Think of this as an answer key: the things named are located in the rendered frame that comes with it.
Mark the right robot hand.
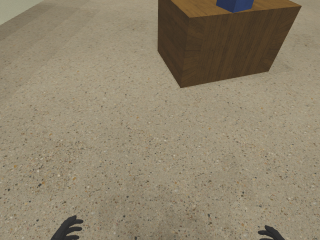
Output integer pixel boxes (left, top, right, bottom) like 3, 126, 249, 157
258, 225, 285, 240

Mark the left robot hand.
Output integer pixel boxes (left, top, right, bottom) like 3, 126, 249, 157
50, 215, 84, 240

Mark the carton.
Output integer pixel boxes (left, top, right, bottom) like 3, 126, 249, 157
216, 0, 254, 13

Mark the pedestal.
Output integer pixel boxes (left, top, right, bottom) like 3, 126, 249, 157
157, 0, 302, 88

